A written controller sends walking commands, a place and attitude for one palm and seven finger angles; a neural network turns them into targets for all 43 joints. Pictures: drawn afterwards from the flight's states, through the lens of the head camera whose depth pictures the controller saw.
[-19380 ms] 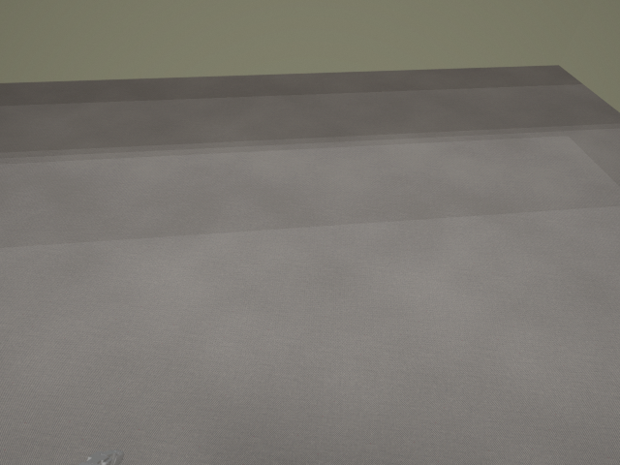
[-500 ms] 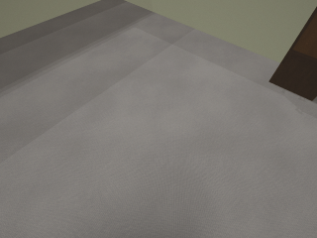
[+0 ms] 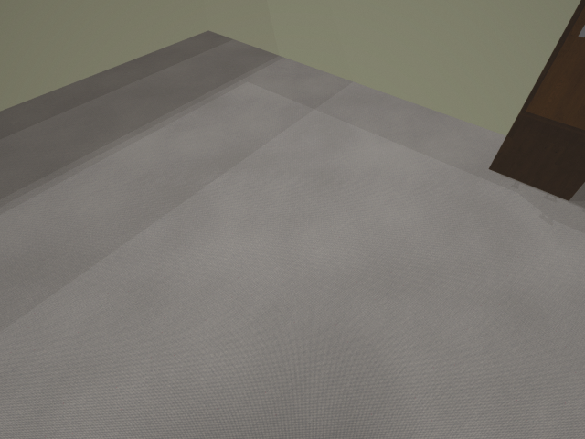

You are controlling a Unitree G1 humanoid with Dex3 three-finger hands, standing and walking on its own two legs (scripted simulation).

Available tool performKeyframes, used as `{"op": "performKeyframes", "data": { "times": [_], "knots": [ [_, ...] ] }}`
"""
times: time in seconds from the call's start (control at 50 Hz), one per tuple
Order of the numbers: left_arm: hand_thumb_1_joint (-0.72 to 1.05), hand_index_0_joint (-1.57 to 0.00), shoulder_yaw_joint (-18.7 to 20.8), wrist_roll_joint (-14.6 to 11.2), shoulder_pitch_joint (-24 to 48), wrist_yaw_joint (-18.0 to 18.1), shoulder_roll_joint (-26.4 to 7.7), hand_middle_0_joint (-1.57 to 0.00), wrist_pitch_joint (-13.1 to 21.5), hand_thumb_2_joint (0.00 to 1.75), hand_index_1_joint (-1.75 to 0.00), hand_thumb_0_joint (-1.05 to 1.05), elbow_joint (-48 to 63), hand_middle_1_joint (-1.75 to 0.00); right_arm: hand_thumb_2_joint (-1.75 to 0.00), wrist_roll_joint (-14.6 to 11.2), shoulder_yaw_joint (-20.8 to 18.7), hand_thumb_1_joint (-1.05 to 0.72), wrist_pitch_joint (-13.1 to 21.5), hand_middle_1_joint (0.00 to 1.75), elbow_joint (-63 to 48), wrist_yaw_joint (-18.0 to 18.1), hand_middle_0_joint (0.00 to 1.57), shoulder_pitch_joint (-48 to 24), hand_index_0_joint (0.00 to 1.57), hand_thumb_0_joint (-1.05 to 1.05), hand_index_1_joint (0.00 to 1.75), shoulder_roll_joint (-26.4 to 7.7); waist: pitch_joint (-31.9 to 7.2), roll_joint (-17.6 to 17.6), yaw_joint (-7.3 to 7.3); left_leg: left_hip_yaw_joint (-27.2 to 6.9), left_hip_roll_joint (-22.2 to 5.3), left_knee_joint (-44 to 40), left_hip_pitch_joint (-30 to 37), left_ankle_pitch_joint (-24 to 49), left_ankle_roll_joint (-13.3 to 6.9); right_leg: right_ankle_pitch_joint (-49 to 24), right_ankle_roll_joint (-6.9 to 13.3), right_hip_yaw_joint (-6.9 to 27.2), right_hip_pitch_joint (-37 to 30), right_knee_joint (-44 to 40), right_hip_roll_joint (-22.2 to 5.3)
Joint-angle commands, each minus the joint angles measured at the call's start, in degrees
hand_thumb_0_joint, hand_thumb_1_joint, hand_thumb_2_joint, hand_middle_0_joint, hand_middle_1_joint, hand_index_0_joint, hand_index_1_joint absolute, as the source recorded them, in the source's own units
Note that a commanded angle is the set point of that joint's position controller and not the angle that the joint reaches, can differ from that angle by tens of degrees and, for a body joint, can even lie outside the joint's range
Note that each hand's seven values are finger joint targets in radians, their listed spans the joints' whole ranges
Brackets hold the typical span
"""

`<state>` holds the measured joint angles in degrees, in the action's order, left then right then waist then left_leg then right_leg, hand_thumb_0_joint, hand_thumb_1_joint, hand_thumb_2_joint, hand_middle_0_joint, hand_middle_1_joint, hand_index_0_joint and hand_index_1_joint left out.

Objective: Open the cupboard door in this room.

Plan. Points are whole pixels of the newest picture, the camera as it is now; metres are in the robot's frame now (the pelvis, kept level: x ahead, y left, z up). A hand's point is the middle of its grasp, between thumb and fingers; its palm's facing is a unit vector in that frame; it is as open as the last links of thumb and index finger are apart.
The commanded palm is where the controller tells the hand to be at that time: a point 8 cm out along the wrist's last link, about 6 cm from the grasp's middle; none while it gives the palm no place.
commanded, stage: stand and wait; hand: left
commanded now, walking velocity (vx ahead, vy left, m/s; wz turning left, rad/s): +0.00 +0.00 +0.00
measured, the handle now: out of the picture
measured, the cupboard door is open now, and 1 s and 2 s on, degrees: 0 0 0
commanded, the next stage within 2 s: turn or walk to find it in 0.04 s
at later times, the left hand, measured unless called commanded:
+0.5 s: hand out of the picture -0.01 +0.17 -0.18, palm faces +0.06 -0.98 -0.20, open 7.3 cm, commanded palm none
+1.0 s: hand out of the picture +0.02 +0.20 -0.17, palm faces +0.22 -0.94 -0.27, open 7.3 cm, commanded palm none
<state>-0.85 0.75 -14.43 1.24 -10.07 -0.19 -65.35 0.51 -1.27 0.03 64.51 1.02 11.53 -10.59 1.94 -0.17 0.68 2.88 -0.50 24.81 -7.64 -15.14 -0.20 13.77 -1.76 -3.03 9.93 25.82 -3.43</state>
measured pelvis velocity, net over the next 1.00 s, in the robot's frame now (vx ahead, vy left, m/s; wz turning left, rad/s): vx -0.03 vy -0.03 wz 0.22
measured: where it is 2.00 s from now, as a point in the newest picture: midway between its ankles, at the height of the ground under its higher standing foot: outside the picture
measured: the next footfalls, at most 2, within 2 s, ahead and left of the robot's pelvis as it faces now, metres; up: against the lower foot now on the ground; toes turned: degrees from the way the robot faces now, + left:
right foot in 1.08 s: +0.02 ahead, -0.14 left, +0.00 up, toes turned +13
left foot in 1.56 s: -0.11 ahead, +0.07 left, +0.00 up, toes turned +33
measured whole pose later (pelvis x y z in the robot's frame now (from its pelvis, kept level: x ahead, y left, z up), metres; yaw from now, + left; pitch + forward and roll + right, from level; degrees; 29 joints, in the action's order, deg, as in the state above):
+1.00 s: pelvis -0.03 -0.03 -0.01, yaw +12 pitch +1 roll -1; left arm 2.7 0.3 -7.6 1.3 -13.3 -2.2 -55.7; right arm 1.9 -2.5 -1.5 56.3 0.7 13.1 -11.3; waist 3.9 1.1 -1.0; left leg -9.6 1.9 29.6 -19.1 -11.9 1.1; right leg 28.3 -2.4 -2.0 20.6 46.4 -0.1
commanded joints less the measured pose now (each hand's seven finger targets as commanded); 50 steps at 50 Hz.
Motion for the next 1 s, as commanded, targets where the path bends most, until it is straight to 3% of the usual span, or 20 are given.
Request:
{"op": "performKeyframes", "data": {
  "times": [0.0,0.12,0.2,0.4,0.5,0.58,0.66,0.7,0.74,0.76,0.78,0.8,0.82,0.84,0.88,0.94,0.98],
  "knots": [
    [0.9,-0.2,1.72,-0.15,-1.65,0.51,-8.29,-0.2,1.36,0.9,-0.3,0.0,1.95,-0.3,-0.9,-0.26,-0.82,-0.9,1.48,0.3,-1.16,0.52,0.2,2.85,0.2,0.0,0.3,-6.42,1.15,-0.86,-0.3,-4.91,-5.62,-5.88,-1.89,7.38,-0.52,-5.9,1.79,4.47,-0.23,-7.03,-4.58],
    [0.9,-0.2,2.48,-0.43,-1.6,0.78,-7.62,-0.2,0.46,0.9,-0.3,0.0,2.63,-0.3,-0.9,0.01,-0.44,-0.9,0.67,0.3,-1.12,0.43,0.2,4.65,0.2,0.0,0.3,-4.71,1.57,1.56,0.17,-5.32,-5.31,-3.79,-6.8,8.17,-0.02,-4.97,1.59,2.35,-1.68,-4.07,-5.41],
    [0.9,-0.2,2.29,-0.4,-1.58,0.74,-6.83,-0.2,0.51,0.9,-0.3,0.0,2.85,-0.3,-0.9,0.03,-0.47,-0.9,0.51,0.3,-1.15,0.48,0.2,6.09,0.2,0.0,0.3,-4.19,0.87,-0.06,-0.05,-5.59,-5.06,-2.92,-5.99,6.85,-0.03,-2.18,2.03,3.1,0.02,-5.07,-5.33],
    [0.9,-0.2,2.22,-0.26,-1.78,0.65,-7.0,-0.2,1.14,0.9,-0.3,0.0,2.37,-0.3,-0.9,-0.18,-0.86,-0.9,1.24,0.3,-0.81,0.71,0.2,6.71,0.2,0.0,0.3,-5.22,1.57,0.53,-0.28,-6.02,-5.66,-4.44,-4.49,7.4,-0.39,-3.33,2.14,2.9,0.29,-6.29,-4.37],
    [0.9,-0.2,2.53,-0.23,-2.32,0.88,-6.07,-0.2,0.3,0.9,-0.3,0.0,2.94,-0.3,-0.9,-0.03,-0.84,-0.9,0.33,0.3,-1.77,0.45,0.2,6.03,0.2,0.0,0.3,-4.05,3.74,0.8,-0.18,-6.55,-5.39,-3.47,-8.45,5.08,-0.33,0.42,1.51,1.65,1.47,-4.73,-4.67],
    [0.9,-0.2,3.59,0.01,-1.71,0.85,-7.42,-0.2,-0.2,0.9,-0.3,0.0,4.7,-0.3,-0.9,0.22,-1.36,-0.9,-0.33,0.3,-3.82,0.18,0.2,4.88,0.2,0.0,0.3,-4.74,3.11,-1.02,-0.09,-7.39,-4.54,-0.39,-12.62,3.64,-0.65,3.84,1.87,1.54,1.83,-3.9,-6.27],
    [0.9,-0.2,4.61,0.25,-1.03,0.75,-9.19,-0.2,-0.36,0.9,-0.3,0.0,6.74,-0.3,-0.9,0.36,-2.05,-0.9,-0.7,0.3,-6.06,-0.11,0.2,4.61,0.2,0.0,0.3,-5.05,-0.3,-4.21,-0.36,-5.35,-2.94,6.93,-12.16,4.01,-0.23,3.41,4.37,2.85,3.27,-4.32,-11.0],
    [0.9,-0.2,5.05,0.35,0.65,0.75,-9.49,-0.2,-0.48,0.9,-0.3,0.0,8.0,-0.3,-0.9,0.44,-2.41,-0.9,-0.79,0.3,-6.99,-0.23,0.2,5.16,0.2,0.0,0.3,-5.46,-1.74,-3.19,-1.07,-5.98,-3.45,8.41,-11.18,5.25,-0.31,2.2,4.78,1.76,4.33,-2.28,-11.57],
    [0.9,-0.2,5.25,0.35,2.3,0.6,-9.49,-0.2,-0.75,0.9,-0.3,0.0,9.45,-0.3,-0.9,0.6,-2.53,-0.9,-0.75,0.3,-7.95,-0.4,0.2,5.05,0.2,0.0,0.3,-6.56,-0.94,1.26,-1.36,-10.51,-5.06,5.01,-12.79,6.39,-1.34,4.24,3.17,-1.22,5.54,2.06,-8.89],
    [0.9,-0.2,5.22,0.25,2.44,0.53,-8.58,-0.2,-0.9,0.9,-0.3,0.0,9.87,-0.3,-0.9,0.75,-2.7,-0.9,-0.61,0.3,-8.58,-0.42,0.2,4.59,0.2,0.0,0.3,-7.8,-0.26,5.53,-1.37,-15.6,-6.89,0.96,-13.77,7.08,-2.56,5.62,1.55,-3.16,6.25,6.24,-5.69],
    [0.9,-0.2,5.09,0.08,2.33,0.5,-7.4,-0.2,-0.9,0.9,-0.3,0.0,10.4,-0.3,-0.9,0.92,-3.03,-0.9,-0.34,0.3,-9.23,-0.27,0.2,4.85,0.2,0.0,0.3,-9.9,-0.81,11.45,-1.48,-23.48,-10.51,-4.56,-13.61,9.06,-4.98,5.79,-0.11,-4.98,6.49,13.01,-1.56],
    [0.9,-0.2,4.71,0.19,2.86,0.47,-6.77,-0.2,-0.92,0.9,-0.3,0.0,11.06,-0.3,-0.9,0.75,-3.5,-0.9,-0.06,0.3,-9.6,0.07,0.2,5.14,0.2,0.0,0.3,-11.22,-1.39,15.05,-1.72,-29.45,-13.44,-7.25,-10.11,14.04,-8.23,11.24,-0.6,-3.6,10.36,19.9,0.84],
    [0.9,-0.2,4.7,0.22,3.86,0.56,-6.6,-0.2,-0.98,0.9,-0.3,0.0,11.76,-0.3,-0.9,0.85,-3.75,-0.9,0.03,0.3,-9.54,0.42,0.2,6.07,0.2,0.0,0.3,-11.7,-2.21,15.4,-2.58,-31.67,-14.82,-7.8,-6.66,17.88,-10.76,16.93,-0.34,-0.51,14.38,26.05,1.01],
    [0.9,-0.2,4.72,0.2,4.47,0.56,-6.69,-0.2,-0.94,0.9,-0.3,0.0,12.31,-0.3,-0.9,0.98,-3.92,-0.9,0.0,0.3,-9.57,0.7,0.2,5.94,0.2,0.0,0.3,-12.1,-3.23,14.51,-2.37,-31.65,-15.14,-6.15,-3.49,22.07,-12.15,18.04,-0.27,1.68,17.24,29.3,0.87],
    [0.9,-0.2,4.51,-0.14,5.47,0.38,-6.48,-0.2,-0.63,0.9,-0.3,0.0,12.8,-0.3,-0.9,1.2,-3.98,-0.9,-0.23,0.3,-9.98,0.92,0.2,5.31,0.2,0.0,0.3,-12.29,-4.78,11.4,-2.27,-29.4,-13.54,-3.36,-1.27,27.63,-12.22,17.56,-0.54,3.04,17.19,27.88,1.35],
    [0.9,-0.2,4.27,-0.58,4.96,0.12,-6.1,-0.2,-0.58,0.9,-0.3,0.0,13.25,-0.3,-0.9,1.29,-4.36,-0.9,-0.78,0.3,-10.99,0.76,0.2,4.19,0.2,0.0,0.3,-13.01,-6.0,9.41,-1.74,-27.53,-10.94,-2.28,-1.39,27.93,-10.64,14.84,-1.08,2.44,12.82,19.52,2.91],
    [0.9,-0.2,4.29,-0.81,2.85,0.17,-6.63,-0.2,-0.46,0.9,-0.3,0.0,12.96,-0.3,-0.9,1.19,-4.64,-0.9,-1.18,0.3,-11.73,0.43,0.2,3.21,0.2,0.0,0.3,-12.9,-6.61,9.61,-0.87,-26.63,-8.61,-0.93,-3.93,26.04,-8.58,9.44,-1.12,1.66,6.36,9.59,3.97]
  ]
}}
